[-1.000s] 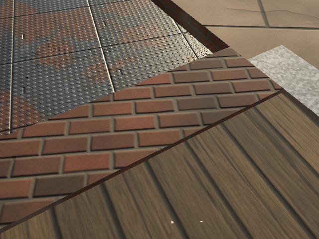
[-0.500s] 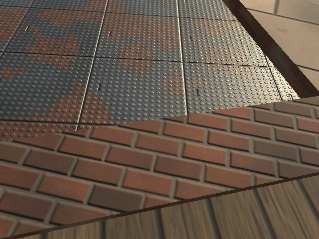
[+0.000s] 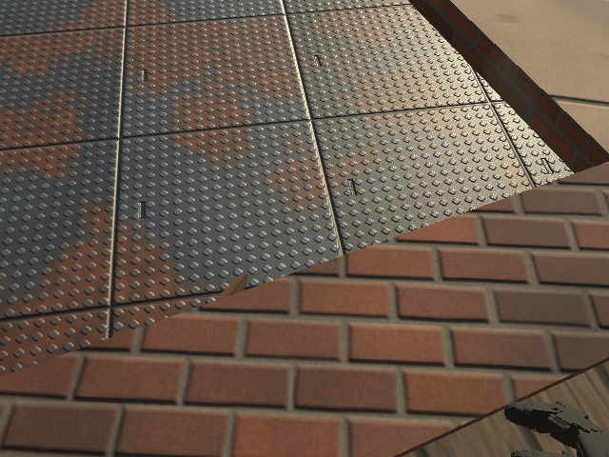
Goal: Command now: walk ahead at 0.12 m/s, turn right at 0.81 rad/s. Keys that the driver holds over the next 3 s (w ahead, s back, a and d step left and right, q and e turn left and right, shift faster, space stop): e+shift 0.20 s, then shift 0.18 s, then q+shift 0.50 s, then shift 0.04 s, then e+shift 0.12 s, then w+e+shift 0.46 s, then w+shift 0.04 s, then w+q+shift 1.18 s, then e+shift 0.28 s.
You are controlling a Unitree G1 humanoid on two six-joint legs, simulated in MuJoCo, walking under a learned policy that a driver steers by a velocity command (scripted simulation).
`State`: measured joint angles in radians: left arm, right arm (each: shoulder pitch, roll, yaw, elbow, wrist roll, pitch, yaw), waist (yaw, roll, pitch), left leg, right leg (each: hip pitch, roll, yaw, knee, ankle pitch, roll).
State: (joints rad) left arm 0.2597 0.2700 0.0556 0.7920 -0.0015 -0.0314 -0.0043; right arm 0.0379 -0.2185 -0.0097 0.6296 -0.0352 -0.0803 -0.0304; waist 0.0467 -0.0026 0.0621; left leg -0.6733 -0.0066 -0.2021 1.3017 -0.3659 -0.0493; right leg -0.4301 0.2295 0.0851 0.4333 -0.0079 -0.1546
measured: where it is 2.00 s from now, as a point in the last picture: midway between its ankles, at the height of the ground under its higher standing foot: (398, 401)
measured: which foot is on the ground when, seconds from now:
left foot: up 0.00-0.16, down 0.18-0.56, up 0.58-0.86, down 0.88-1.00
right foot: down 0.00-0.28, up 0.30-0.54, down 0.56-0.94, up 0.96-1.00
